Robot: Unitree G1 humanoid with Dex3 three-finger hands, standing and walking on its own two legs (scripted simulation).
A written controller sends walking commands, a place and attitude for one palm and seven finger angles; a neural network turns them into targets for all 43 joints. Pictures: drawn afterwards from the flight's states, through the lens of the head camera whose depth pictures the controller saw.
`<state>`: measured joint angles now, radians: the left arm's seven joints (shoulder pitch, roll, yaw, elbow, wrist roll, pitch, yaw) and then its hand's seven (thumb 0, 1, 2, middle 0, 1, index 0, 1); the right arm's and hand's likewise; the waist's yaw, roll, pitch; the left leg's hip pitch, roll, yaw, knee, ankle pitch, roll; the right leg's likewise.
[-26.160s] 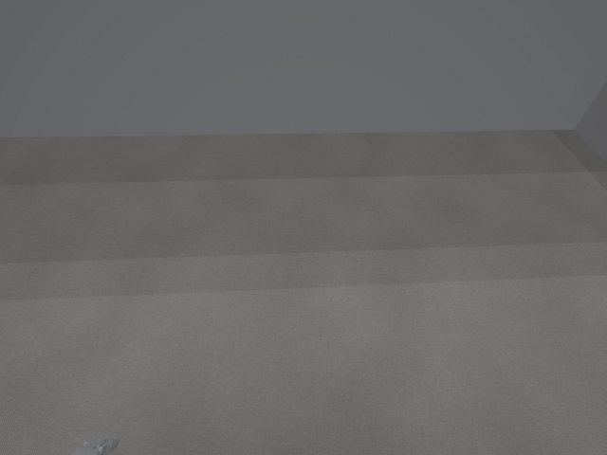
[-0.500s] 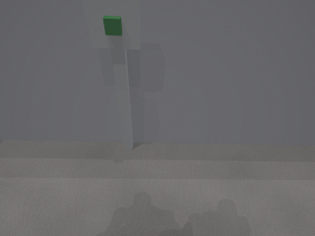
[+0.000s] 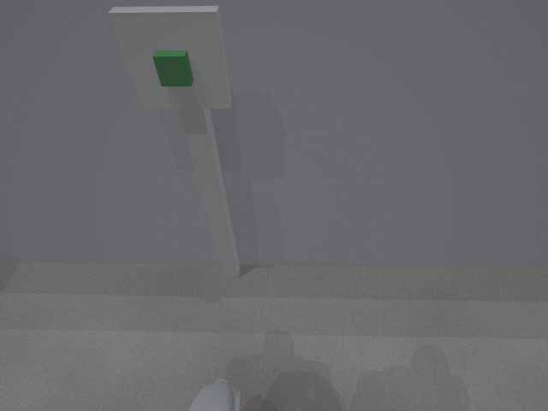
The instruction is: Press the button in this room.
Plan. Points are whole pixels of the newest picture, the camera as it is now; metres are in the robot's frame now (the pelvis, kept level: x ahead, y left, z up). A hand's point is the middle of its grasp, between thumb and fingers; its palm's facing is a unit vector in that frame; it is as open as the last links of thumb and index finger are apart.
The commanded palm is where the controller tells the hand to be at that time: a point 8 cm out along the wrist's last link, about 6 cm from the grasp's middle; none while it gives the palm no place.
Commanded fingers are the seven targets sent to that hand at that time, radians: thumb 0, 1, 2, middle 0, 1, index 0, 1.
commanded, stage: take the last steps up to it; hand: left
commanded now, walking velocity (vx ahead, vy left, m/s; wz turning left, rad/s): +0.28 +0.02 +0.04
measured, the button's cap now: (174, 68) +0.69 +0.25 +0.16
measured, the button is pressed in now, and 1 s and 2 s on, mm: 0 0 0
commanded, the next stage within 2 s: come to a stop and stand still in 0.32 s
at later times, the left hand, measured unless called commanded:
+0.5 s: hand (160, 355) +0.24 +0.24 -0.17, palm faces +0.01 -0.98 -0.22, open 7.4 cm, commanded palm none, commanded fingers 0.00 0.90 0.90 -0.20 -0.30 -0.20 -0.30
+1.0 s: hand (140, 369) +0.22 +0.28 -0.19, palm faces +0.03 -0.97 -0.25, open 7.3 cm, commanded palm none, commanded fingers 0.00 0.90 0.90 -0.20 -0.30 -0.20 -0.30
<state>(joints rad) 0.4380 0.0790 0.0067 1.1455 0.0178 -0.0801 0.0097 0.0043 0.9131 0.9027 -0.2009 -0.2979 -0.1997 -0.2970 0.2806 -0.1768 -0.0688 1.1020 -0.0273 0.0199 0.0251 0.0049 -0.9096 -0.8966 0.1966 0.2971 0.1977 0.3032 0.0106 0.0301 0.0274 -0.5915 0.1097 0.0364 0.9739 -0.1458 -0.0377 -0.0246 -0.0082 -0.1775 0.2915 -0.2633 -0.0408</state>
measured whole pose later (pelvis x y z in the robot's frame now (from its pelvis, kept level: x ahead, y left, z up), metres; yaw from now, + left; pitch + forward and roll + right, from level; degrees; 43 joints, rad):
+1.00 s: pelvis +0.16 +0.08 -0.03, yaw -2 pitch -3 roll +1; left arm 0.22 0.21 0.04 0.99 0.01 0.07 0.05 0.00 0.91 0.90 -0.20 -0.30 -0.20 -0.30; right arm 0.23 -0.20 -0.05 0.92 -0.02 0.03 -0.02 0.00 -0.91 -0.90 0.20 0.30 0.20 0.30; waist 0.00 -0.02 0.04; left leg -0.26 0.00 0.09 0.65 -0.34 0.03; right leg -0.44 -0.09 -0.03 0.77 -0.36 0.00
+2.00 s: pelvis +0.11 +0.10 -0.01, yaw -1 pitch -2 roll +0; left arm 0.34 0.12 0.00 1.08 0.02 0.00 0.01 0.01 0.91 0.90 -0.20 -0.30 -0.20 -0.30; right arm 0.30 -0.16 -0.01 1.06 -0.02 0.00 -0.02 0.00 -0.91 -0.90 0.20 0.30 0.20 0.30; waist 0.00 0.02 -0.01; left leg -0.27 -0.05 0.09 0.44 -0.16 0.06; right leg -0.31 0.02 0.04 0.48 -0.19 -0.02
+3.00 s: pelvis +0.22 +0.05 -0.01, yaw -1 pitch +2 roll +1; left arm 0.30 0.15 0.01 1.07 0.01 -0.02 0.05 0.01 0.92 0.90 -0.20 -0.30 -0.20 -0.30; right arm 0.23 -0.15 -0.01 1.05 0.00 -0.01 -0.06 0.00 -0.91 -0.90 0.20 0.30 0.20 0.30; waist 0.01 -0.02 0.03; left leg -0.18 0.03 0.07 0.49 -0.30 -0.02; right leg -0.21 0.10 0.02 0.50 -0.29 -0.08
